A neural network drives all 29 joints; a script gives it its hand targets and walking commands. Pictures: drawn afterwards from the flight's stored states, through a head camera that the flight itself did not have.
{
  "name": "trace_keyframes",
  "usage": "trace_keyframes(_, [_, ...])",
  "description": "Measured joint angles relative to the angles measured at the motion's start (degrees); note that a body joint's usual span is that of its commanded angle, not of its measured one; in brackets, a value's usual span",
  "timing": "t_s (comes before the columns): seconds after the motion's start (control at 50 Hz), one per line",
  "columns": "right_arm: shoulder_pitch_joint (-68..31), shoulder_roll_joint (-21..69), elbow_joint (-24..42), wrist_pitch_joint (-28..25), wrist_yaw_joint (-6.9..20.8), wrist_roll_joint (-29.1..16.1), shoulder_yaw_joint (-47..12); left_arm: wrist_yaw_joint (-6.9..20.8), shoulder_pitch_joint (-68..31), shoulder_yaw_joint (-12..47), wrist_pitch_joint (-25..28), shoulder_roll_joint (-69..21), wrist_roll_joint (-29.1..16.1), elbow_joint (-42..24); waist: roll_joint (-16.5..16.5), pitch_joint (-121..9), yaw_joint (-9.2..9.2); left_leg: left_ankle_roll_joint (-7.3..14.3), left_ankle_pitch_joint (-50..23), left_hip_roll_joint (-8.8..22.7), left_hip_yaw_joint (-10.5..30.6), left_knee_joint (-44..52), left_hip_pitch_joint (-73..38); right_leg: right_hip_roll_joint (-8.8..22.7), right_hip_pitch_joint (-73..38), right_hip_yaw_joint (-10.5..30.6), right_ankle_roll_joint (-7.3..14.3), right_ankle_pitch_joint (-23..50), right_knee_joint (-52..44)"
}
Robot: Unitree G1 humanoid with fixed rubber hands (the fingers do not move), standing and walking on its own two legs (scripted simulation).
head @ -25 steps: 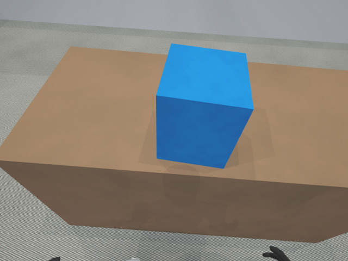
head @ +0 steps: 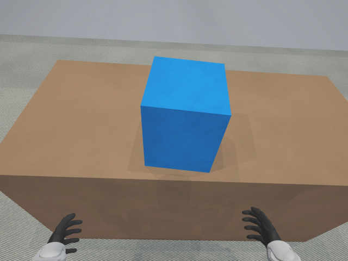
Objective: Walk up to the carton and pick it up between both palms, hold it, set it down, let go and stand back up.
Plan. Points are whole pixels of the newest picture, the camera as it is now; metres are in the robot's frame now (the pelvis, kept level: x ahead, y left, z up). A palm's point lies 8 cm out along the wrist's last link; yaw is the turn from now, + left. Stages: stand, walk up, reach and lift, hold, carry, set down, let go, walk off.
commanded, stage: reach and lift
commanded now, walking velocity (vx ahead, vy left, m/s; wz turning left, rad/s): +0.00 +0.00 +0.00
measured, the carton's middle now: (182, 116) +0.50 -0.01 +0.03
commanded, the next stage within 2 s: none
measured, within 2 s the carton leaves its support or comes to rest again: neither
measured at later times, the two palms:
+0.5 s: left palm (66, 237) +0.19 +0.24 -0.04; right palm (273, 242) +0.19 -0.22 -0.03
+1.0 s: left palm (79, 218) +0.22 +0.21 -0.01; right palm (275, 227) +0.21 -0.21 +0.00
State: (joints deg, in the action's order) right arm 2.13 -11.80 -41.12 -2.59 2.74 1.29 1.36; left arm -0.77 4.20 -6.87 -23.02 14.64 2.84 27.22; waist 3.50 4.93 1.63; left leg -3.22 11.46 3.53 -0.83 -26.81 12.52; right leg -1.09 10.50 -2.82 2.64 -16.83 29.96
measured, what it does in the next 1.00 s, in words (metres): stands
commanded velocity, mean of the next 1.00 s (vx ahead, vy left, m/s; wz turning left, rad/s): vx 0.00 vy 0.00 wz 0.00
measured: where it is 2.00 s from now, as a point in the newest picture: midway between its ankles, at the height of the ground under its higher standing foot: outside the picture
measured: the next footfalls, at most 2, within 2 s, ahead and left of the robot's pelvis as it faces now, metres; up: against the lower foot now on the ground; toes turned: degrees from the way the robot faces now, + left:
none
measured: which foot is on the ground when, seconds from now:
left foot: down 0.00-1.00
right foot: down 0.00-1.00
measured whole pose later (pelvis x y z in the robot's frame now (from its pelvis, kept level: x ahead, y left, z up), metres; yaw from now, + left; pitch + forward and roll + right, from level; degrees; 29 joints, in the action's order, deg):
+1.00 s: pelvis +0.03 +0.03 +0.01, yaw -3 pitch -4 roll +0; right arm 16.4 -12.4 -19.6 -8.2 3.6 -6.2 3.5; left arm -5.7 17.1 3.1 -3.6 6.4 -1.7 11.8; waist 1.0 0.1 2.5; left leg -1.6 9.2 2.5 -4.1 -15.3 2.1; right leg -0.5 0.3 0.6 0.7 -11.8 15.9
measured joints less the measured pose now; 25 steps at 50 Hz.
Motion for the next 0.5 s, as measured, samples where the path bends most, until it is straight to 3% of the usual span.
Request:
trace_keyframes(0.14, [3.87,0.01,1.91,-1.55,-1.26,-0.18,-0.41,1.08,4.1,2.33,1.97,-2.07,-1.21,-1.89,-2.25,-1.63,-1.66,0.78,-0.94,-0.62,-0.81,4.32,-5.5,0.5,-6.02,0.64,-1.07,2.02,-5.88])
trace_keyframes(0.34, [10.0,-2.22,9.49,-0.41,1.83,-0.03,2.4,-1.38,9.31,4.95,6.28,-4.72,-2.79,-4.04,-2.1,-2.72,0.38,1.78,-1.83,-1.28,-2.5,8.0,-9.0,1.11,-9.0,2.15,-2.01,3.58,-9.71])
trace_keyframes(0.5, [10.7,-1.27,10.69,-1.73,3.09,-2.0,3.18,-3.42,10.1,7.33,9.84,-5.9,-2.98,-8.78,-1.81,-2.79,0.95,1.92,-2.21,-1.29,-3.07,9.49,-9.54,1.09,-9.68,2.71,-2.24,4.68,-12.05])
